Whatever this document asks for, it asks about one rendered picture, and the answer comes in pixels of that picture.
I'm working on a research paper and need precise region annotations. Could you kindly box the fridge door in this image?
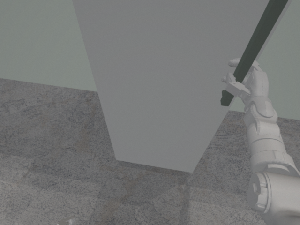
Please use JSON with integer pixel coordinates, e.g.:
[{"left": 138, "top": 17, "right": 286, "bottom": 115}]
[{"left": 72, "top": 0, "right": 292, "bottom": 173}]

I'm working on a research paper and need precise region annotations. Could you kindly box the left robot hand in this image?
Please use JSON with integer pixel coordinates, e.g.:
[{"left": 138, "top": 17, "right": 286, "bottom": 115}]
[{"left": 57, "top": 216, "right": 76, "bottom": 225}]

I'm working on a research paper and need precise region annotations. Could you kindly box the right robot upper arm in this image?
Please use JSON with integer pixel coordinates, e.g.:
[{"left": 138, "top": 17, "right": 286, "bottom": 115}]
[{"left": 247, "top": 171, "right": 300, "bottom": 225}]

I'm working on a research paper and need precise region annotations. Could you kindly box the handle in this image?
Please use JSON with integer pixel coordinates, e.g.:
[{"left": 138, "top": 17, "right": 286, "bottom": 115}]
[{"left": 220, "top": 0, "right": 288, "bottom": 106}]

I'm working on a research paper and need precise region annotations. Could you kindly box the robot right forearm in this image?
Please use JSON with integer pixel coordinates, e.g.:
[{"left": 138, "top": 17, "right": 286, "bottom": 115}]
[{"left": 244, "top": 96, "right": 300, "bottom": 177}]

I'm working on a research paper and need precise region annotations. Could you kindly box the right robot hand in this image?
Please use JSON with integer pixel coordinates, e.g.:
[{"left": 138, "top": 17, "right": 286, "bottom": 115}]
[{"left": 221, "top": 58, "right": 269, "bottom": 105}]

